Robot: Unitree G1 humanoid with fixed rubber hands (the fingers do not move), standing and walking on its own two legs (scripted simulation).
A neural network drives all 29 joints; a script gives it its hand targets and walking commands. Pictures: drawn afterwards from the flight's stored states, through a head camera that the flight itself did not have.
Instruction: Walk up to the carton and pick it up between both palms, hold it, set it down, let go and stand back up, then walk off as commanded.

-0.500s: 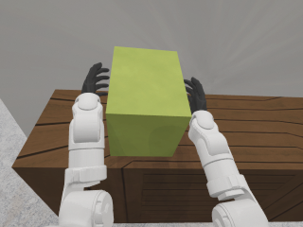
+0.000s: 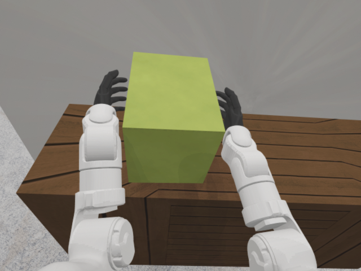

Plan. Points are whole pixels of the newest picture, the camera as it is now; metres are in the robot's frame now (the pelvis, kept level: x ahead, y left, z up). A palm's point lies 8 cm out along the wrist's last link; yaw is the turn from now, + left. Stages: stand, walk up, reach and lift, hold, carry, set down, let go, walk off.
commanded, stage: hold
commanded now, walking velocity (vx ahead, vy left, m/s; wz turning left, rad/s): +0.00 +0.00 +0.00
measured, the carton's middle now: (168, 118) +0.41 +0.02 +0.14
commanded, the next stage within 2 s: none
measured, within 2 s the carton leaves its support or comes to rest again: neither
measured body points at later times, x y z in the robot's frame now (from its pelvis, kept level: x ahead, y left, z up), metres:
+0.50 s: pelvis +0.01 +0.00 +0.00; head -0.02 +0.03 +0.45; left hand +0.39 +0.14 +0.19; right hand +0.37 -0.12 +0.16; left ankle +0.03 +0.13 -0.75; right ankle +0.04 -0.12 -0.75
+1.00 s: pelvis +0.01 +0.00 +0.00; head -0.03 +0.03 +0.45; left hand +0.39 +0.15 +0.19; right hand +0.37 -0.12 +0.16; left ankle +0.03 +0.13 -0.75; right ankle +0.04 -0.12 -0.75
